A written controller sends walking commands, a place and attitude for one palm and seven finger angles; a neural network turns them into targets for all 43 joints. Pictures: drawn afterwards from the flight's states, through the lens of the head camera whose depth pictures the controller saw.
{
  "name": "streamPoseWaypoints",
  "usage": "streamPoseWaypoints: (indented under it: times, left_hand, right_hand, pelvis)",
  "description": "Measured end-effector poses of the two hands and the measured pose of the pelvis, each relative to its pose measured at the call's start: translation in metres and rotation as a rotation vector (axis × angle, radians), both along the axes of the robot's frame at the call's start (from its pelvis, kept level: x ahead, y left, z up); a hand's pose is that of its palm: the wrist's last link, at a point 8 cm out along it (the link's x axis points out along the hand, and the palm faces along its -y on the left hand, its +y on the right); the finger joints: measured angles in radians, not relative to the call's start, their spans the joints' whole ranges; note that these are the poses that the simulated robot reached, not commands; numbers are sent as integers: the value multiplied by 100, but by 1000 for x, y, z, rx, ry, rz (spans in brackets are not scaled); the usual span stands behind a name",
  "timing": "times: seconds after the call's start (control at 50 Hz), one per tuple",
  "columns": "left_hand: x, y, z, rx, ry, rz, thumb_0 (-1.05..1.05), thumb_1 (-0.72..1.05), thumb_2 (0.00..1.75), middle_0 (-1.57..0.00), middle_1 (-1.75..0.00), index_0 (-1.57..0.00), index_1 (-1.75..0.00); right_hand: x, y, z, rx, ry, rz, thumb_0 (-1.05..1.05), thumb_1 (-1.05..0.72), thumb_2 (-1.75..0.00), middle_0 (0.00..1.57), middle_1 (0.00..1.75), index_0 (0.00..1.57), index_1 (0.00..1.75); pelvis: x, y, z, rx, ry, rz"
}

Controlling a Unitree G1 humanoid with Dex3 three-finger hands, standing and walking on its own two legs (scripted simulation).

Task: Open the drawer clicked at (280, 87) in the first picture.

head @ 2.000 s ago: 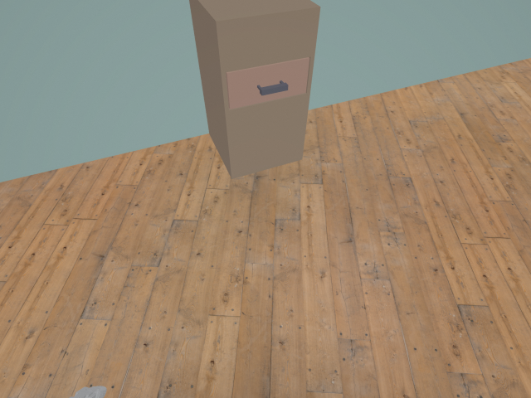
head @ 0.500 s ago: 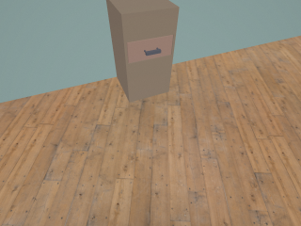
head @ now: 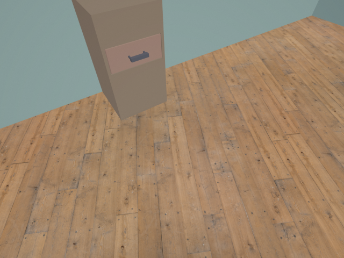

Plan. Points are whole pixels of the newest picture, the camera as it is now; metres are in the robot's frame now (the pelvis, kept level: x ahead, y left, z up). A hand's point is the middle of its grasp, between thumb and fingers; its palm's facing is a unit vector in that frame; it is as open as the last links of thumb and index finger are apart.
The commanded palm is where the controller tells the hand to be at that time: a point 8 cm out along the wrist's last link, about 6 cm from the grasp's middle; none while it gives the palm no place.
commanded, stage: walk to a spot facing it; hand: left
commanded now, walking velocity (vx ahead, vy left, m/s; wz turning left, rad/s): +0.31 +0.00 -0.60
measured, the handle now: (138, 55) +1.31 +0.33 -0.23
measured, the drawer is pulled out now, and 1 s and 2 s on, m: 0.00 0.00 0.00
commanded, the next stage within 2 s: turn to face it in 1.90 s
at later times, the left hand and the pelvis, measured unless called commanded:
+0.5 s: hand (93, 252) +0.16 +0.24 -0.18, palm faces -0.12 -0.97 -0.19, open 7.4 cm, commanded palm none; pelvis +0.19 +0.04 +0.00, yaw -15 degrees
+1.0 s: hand (172, 131) +0.59 +0.05 -0.14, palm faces -0.60 -0.79 -0.15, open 7.4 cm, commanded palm none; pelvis +0.37 -0.01 +0.01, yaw -32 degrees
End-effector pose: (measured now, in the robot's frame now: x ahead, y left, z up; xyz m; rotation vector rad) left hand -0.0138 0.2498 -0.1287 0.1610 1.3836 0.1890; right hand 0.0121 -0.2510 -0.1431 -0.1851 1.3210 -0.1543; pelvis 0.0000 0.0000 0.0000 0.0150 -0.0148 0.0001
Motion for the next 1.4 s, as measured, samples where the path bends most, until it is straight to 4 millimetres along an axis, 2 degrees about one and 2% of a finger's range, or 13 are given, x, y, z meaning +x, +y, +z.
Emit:
streamPoseWaypoints:
  times: [0.1,0.24,0.38,0.46,0.5,0.62,0.76,0.9,1.04,1.1,1.16,1.28,1.4]
  left_hand:
    - [23,-22,3,-5,-43,15,1,90,90,-20,-30,-20,-30]
    - [46,-32,17,-41,62,-48,1,90,90,-20,-30,-20,-30]
    - [101,-5,12,-31,94,-76,1,90,90,-20,-30,-21,-30]
    - [150,24,-6,-26,105,-104,1,90,90,-20,-30,-21,-30]
    - [182,38,-18,-27,109,-135,1,90,90,-20,-30,-20,-30]
    - [322,49,-10,-34,-37,-293,1,91,90,-19,-30,-20,-30]
    - [468,8,17,-66,-216,-452,1,91,90,-19,-30,-20,-30]
    - [567,-74,20,-115,-245,-622,1,91,90,-19,-30,-20,-30]
    - [644,-188,7,-175,-280,-779,1,91,90,-19,-30,-20,-30]
    - [662,-220,1,-188,-324,-782,1,91,90,-19,-30,-20,-30]
    - [662,-224,4,-170,-289,-755,0,91,90,-20,-30,-20,-30]
    - [675,-196,17,-55,-224,-691,-3,95,90,-20,-30,-21,-30]
    - [687,-171,10,-15,-118,-646,-1,93,90,-20,-30,-20,-30]
  right_hand:
    - [11,-5,2,12,73,-25,1,-91,-90,20,29,20,30]
    - [103,1,28,27,-130,-84,1,-91,-90,20,29,20,30]
    - [210,22,41,24,-287,-78,0,-91,-90,20,29,20,30]
    - [268,38,43,-10,-371,-77,0,-91,-90,20,29,20,30]
    - [282,42,42,-41,-408,-101,0,-91,-90,20,29,20,30]
    - [242,57,47,-71,-286,-262,0,-91,-90,20,29,20,30]
    - [164,80,43,-62,-19,-477,0,-92,-90,20,29,20,30]
    - [119,119,43,15,202,-649,0,-92,-90,20,29,20,30]
    - [124,142,35,152,366,-787,0,-91,-90,20,29,20,30]
    - [147,127,24,196,376,-819,0,-91,-90,20,29,20,30]
    - [193,85,15,170,279,-812,1,-91,-90,20,29,20,30]
    - [314,-20,14,53,-30,-739,1,-92,-90,20,29,20,30]
    - [404,-100,31,-56,-176,-651,2,-95,-90,20,29,20,30]
  pelvis:
    - [25,-10,4,-13,3,-21]
    - [67,-5,21,-1,32,-110]
    - [124,16,18,-15,37,-179]
    - [168,34,4,-25,33,-232]
    - [186,43,-4,-31,25,-267]
    - [228,52,11,-33,2,-354]
    - [280,51,23,-20,17,-427]
    - [330,27,21,-13,21,-498]
    - [381,-28,5,-14,38,-567]
    - [399,-55,-4,-8,28,-586]
    - [417,-72,3,-15,14,-606]
    - [456,-96,16,-21,22,-633]
    - [508,-113,16,-36,18,-650]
